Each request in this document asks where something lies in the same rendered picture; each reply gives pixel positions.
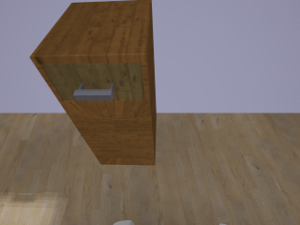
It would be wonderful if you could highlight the handle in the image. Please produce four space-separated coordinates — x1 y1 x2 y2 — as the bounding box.
73 82 114 101

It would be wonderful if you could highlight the drawer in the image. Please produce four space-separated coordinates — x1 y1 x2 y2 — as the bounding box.
42 62 144 100

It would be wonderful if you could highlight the cabinet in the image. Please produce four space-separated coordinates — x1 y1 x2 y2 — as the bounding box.
30 0 157 166

